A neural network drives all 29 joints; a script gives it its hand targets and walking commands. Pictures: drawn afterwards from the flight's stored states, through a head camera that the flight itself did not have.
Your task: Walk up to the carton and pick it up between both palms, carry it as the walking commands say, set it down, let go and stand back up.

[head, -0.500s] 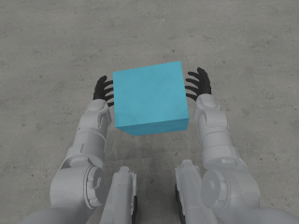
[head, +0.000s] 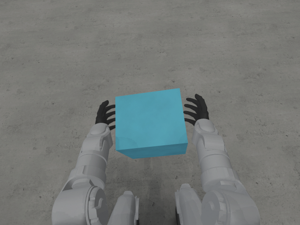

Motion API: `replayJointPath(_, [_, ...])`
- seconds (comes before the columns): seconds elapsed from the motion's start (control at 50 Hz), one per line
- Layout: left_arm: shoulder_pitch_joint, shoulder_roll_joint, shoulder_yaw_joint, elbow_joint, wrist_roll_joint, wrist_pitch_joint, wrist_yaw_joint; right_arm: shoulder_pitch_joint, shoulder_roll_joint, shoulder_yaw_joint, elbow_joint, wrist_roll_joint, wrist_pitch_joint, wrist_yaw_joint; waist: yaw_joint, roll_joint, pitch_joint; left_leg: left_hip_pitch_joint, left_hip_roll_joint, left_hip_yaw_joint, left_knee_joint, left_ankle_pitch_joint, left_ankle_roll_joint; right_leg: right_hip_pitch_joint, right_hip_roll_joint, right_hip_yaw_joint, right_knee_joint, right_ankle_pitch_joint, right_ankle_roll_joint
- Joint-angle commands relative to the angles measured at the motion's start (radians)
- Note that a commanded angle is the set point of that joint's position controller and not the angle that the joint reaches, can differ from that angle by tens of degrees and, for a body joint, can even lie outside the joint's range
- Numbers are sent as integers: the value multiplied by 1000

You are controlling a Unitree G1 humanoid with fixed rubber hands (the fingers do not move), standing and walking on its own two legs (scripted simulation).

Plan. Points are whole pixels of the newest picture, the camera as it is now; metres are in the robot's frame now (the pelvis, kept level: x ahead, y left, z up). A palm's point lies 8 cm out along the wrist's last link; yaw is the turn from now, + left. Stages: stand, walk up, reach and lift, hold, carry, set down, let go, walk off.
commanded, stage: reach and lift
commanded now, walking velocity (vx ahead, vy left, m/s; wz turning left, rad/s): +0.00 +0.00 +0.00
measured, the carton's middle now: (153, 127) +0.41 +0.00 -0.11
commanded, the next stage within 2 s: none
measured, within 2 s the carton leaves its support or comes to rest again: neither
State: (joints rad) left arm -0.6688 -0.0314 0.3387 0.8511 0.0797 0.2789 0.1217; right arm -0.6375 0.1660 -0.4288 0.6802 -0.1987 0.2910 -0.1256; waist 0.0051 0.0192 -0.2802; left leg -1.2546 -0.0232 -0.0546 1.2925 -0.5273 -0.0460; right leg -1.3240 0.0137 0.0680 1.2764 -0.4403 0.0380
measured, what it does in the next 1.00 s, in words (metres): rises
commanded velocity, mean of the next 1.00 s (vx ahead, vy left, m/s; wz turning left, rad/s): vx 0.00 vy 0.00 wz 0.00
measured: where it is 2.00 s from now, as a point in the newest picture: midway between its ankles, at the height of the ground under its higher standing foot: outside the picture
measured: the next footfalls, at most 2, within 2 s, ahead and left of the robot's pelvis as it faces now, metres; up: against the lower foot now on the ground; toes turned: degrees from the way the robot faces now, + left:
none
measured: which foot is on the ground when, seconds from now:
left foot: down 0.00-1.00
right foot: down 0.00-1.00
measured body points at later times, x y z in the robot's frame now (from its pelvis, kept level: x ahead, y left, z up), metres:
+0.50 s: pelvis +0.01 +0.00 +0.07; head +0.07 -0.02 +0.51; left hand +0.38 +0.15 +0.05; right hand +0.38 -0.13 +0.05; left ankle +0.04 +0.14 -0.61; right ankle +0.07 -0.13 -0.61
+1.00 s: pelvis +0.02 +0.00 +0.11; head +0.02 -0.02 +0.56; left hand +0.36 +0.15 +0.12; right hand +0.37 -0.13 +0.13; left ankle +0.04 +0.14 -0.61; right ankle +0.07 -0.13 -0.61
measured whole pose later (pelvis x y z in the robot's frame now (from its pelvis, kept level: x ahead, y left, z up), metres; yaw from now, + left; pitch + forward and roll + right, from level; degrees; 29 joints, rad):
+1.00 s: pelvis +0.02 +0.00 +0.11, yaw +0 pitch +7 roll +1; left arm -0.46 -0.07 0.29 0.72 0.12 0.43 0.10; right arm -0.43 0.21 -0.35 0.53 -0.21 0.44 -0.12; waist 0.01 0.02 -0.16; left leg -0.48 -0.02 -0.06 0.66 -0.30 -0.04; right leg -0.56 -0.01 0.07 0.68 -0.25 0.03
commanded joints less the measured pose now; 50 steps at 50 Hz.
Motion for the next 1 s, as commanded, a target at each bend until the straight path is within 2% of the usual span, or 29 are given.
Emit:
replayJointPath(0.0, [-511, -1063, -415, -126, 11, -22, -303, -397, 987, 530, 118, 53, 22, 270, -20, -38, -435, 279, -141, 5, -319, 251, 36, 688, 137, -29, -285, 319, -10])
replayJointPath(0.04, [-528, -1069, -418, -118, 15, -15, -306, -367, 972, 504, 134, 41, 23, 267, -36, -9, -390, 296, -137, 7, -340, 237, 35, 689, 133, -15, -323, 302, -17])
replayJointPath(0.08, [-500, -1060, -407, -118, 37, -10, -305, -336, 976, 497, 151, 29, 29, 266, -26, 1, -332, 312, -133, 1, -379, 235, 38, 694, 128, -16, -347, 296, -17])
replayJointPath(0.1, [-476, -1076, -423, -133, 25, -11, -305, -340, 988, 527, 110, 36, 29, 268, -29, -22, -359, 355, -134, -7, -387, 272, 38, 726, 130, -25, -351, 328, -13])
replayJointPath(0.2, [-469, -1079, -435, -143, 36, -2, -315, -275, 983, 513, 143, 13, 41, 267, -32, -7, -289, 370, -127, -5, -449, 251, 38, 791, 123, -10, -414, 322, -20])
replayJointPath(0.22, [-498, -1098, -450, -174, 21, -5, -317, -293, 990, 532, 107, 21, 36, 268, -42, -7, -310, 411, -126, -9, -461, 255, 39, 817, 121, -10, -426, 319, -19])
replayJointPath(0.24, [-465, -1097, -442, -152, 35, 2, -318, -306, 994, 543, 101, 23, 40, 270, -11, 11, -309, 410, -125, -7, -475, 263, 38, 827, 116, -11, -427, 329, -22])
replayJointPath(0.26, [-447, -1102, -448, -145, 29, 9, -320, -287, 991, 544, 99, 24, 48, 271, -30, -14, -300, 439, -123, -13, -491, 269, 42, 837, 119, -16, -442, 330, -18])
replayJointPath(0.28, [-442, -1095, -440, -130, 42, 12, -324, -302, 993, 549, 90, 26, 47, 272, -17, -7, -289, 439, -121, -11, -493, 273, 45, 833, 115, -9, -451, 332, -18])
replayJointPath(0.3, [-429, -1090, -432, -135, 40, 16, -325, -283, 995, 542, 99, 15, 57, 275, -25, -27, -264, 453, -122, -9, -517, 269, 45, 862, 118, -8, -476, 331, -16])
replayJointPath(0.34, [-430, -1115, -446, -127, 42, 23, -326, -315, 994, 561, 59, 31, 53, 280, -6, 8, -280, 490, -119, -9, -538, 278, 44, 863, 114, -12, -481, 325, -20])
replayJointPath(0.36, [-456, -1123, -464, -161, 28, 18, -330, -313, 1000, 572, 57, 32, 58, 283, -26, -24, -285, 512, -116, -16, -542, 283, 48, 878, 114, -15, -493, 324, -15])
replayJointPath(0.38, [-432, -1118, -448, -138, 37, 25, -330, -328, 1020, 584, 53, 42, 62, 281, 1, -13, -274, 513, -116, -9, -550, 281, 49, 903, 108, -3, -504, 333, -14])
replayJointPath(0.4, [-465, -1127, -469, -174, 20, 23, -334, -295, 1017, 575, 66, 32, 66, 283, -30, -36, -286, 530, -115, -10, -559, 283, 46, 920, 112, -11, -512, 335, -14])
replayJointPath(0.42, [-463, -1118, -454, -167, 30, 25, -337, -320, 1017, 587, 57, 37, 70, 286, -9, -36, -272, 517, -117, -9, -572, 273, 50, 939, 109, -10, -520, 326, -12])
replayJointPath(0.48, [-435, -1126, -462, -150, 31, 49, -342, -291, 1030, 586, 75, 44, 91, 289, 3, -7, -242, 574, -107, -8, -609, 269, 54, 958, 101, -2, -555, 313, -17])
replayJointPath(0.54, [-416, -1129, -475, -167, 24, 62, -352, -259, 1029, 584, 73, 35, 110, 291, -15, -40, -223, 607, -104, -15, -641, 298, 55, 993, 102, -8, -586, 345, -9])
replayJointPath(0.6, [-435, -1130, -511, -213, -3, 73, -357, -214, 1037, 596, 70, 49, 128, 292, -27, -11, -228, 645, -99, -15, -677, 346, 51, 1072, 94, -6, -621, 409, -10])
replayJointPath(0.66, [-388, -1106, -473, -192, 15, 88, -361, -205, 1031, 577, 75, 37, 146, 292, -11, -38, -134, 662, -92, -20, -718, 327, 58, 1078, 92, -3, -667, 380, -8])
replayJointPath(0.74, [-365, -1130, -483, -181, 9, 106, -369, -212, 1022, 599, 27, 47, 157, 290, -12, -25, -142, 716, -88, -14, -755, 359, 57, 1157, 82, 5, -709, 422, -11])
replayJointPath(0.76, [-348, -1131, -478, -190, 9, 111, -368, -216, 1037, 609, 29, 50, 168, 292, 4, -46, -129, 721, -90, -17, -771, 364, 61, 1172, 86, -3, -716, 423, -5])
replayJointPath(0.8, [-366, -1126, -492, -203, 1, 122, -370, -202, 1032, 615, 16, 61, 178, 290, 0, -21, -126, 756, -85, -15, -782, 379, 59, 1186, 76, 6, -733, 438, -9])
replayJointPath(0.82, [-378, -1135, -503, -237, -9, 121, -369, -209, 1045, 629, 8, 61, 182, 293, -9, -53, -155, 790, -85, -23, -785, 395, 62, 1201, 81, 0, -735, 450, -3])
replayJointPath(0.86, [-381, -1124, -505, -242, -5, 131, -368, -202, 1035, 620, 21, 70, 191, 298, 5, -21, -144, 803, -82, -23, -800, 422, 59, 1197, 78, -1, -741, 472, -7])
replayJointPath(0.88, [-404, -1163, -538, -262, -24, 141, -364, -201, 1046, 634, -1, 74, 200, 299, -18, -15, -155, 825, -79, -25, -807, 409, 54, 1215, 82, -6, -745, 459, -11])
replayJointPath(0.9, [-415, -1138, -548, -295, -31, 142, -367, -212, 1059, 646, -12, 82, 206, 301, -11, -47, -177, 845, -76, -27, -814, 413, 61, 1233, 85, -5, -754, 462, -5])
replayJointPath(0.92, [-406, -1160, -551, -285, -31, 151, -368, -196, 1046, 646, -14, 83, 211, 302, -15, 2, -161, 841, -79, -23, -821, 409, 55, 1249, 79, -5, -759, 462, -11])
replayJointPath(0.94, [-416, -1137, -539, -278, -34, 167, -367, -185, 1041, 626, 20, 78, 233, 304, -24, -22, -107, 826, -71, -29, -832, 387, 58, 1234, 80, -9, -766, 437, -8])
replayJointPath(0.98, [-429, -1135, -542, -295, -33, 190, -367, -168, 1040, 614, 29, 71, 255, 306, -33, 10, -84, 842, -67, -29, -849, 377, 53, 1252, 77, -13, -776, 426, -14])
